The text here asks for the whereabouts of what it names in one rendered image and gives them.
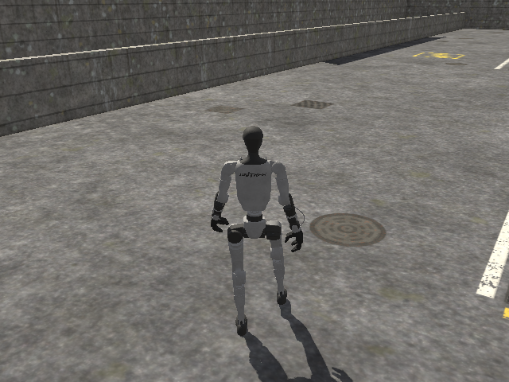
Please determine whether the robot left forearm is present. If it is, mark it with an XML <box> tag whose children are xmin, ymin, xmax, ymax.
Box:
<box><xmin>212</xmin><ymin>191</ymin><xmax>225</xmax><ymax>220</ymax></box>

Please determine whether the left robot hand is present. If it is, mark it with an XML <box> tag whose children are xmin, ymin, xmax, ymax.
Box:
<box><xmin>211</xmin><ymin>217</ymin><xmax>229</xmax><ymax>232</ymax></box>

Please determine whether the right robot foot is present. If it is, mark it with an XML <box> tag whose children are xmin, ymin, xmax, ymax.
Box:
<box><xmin>277</xmin><ymin>288</ymin><xmax>287</xmax><ymax>305</ymax></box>

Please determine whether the left robot upper arm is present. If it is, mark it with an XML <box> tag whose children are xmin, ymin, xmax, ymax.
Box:
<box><xmin>216</xmin><ymin>161</ymin><xmax>237</xmax><ymax>203</ymax></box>

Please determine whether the right robot thigh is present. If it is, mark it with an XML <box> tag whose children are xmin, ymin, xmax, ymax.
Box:
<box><xmin>265</xmin><ymin>220</ymin><xmax>282</xmax><ymax>260</ymax></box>

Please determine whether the right robot upper arm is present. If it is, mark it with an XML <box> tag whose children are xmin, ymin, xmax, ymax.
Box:
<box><xmin>270</xmin><ymin>160</ymin><xmax>291</xmax><ymax>206</ymax></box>

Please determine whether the right robot hand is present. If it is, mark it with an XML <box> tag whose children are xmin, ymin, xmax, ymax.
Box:
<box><xmin>285</xmin><ymin>230</ymin><xmax>303</xmax><ymax>252</ymax></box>

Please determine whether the robot right forearm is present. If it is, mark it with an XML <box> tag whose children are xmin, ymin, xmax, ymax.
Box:
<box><xmin>283</xmin><ymin>193</ymin><xmax>301</xmax><ymax>233</ymax></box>

